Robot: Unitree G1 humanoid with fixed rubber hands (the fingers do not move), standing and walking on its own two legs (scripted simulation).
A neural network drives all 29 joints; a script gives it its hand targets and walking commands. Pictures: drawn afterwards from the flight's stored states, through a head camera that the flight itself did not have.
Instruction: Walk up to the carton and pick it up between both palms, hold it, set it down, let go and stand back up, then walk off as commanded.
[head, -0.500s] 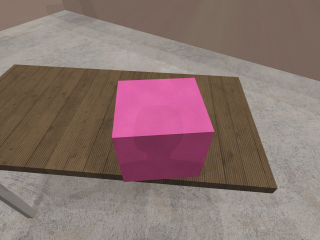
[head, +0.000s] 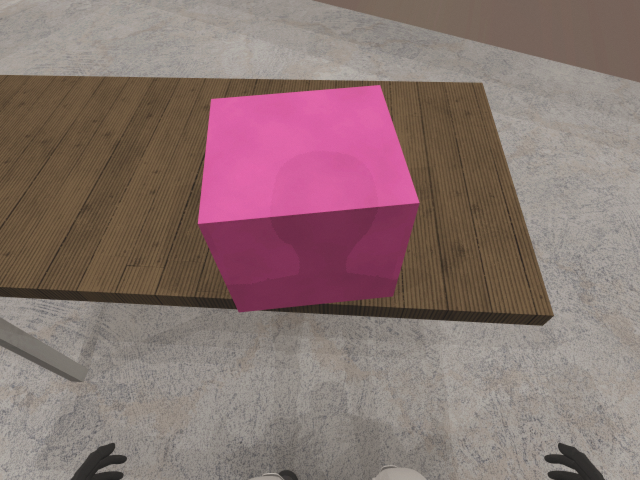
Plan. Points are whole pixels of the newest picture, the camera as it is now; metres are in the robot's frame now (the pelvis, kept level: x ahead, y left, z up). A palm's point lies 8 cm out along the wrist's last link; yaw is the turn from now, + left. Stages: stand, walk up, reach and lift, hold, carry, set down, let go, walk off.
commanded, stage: walk off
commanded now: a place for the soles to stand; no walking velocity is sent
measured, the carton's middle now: (306, 202) +0.47 +0.03 +0.05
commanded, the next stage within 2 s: none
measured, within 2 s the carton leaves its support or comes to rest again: neither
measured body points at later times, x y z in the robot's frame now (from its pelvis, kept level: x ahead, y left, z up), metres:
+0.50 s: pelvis -0.14 -0.03 -0.01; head -0.08 -0.07 +0.44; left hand -0.01 +0.31 -0.07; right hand -0.02 -0.36 -0.13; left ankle -0.20 +0.13 -0.67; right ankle -0.02 -0.13 -0.73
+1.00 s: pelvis -0.31 +0.01 -0.01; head -0.27 +0.02 +0.44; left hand -0.26 +0.36 -0.12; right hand -0.16 -0.30 -0.09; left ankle -0.21 +0.12 -0.73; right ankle -0.37 -0.12 -0.70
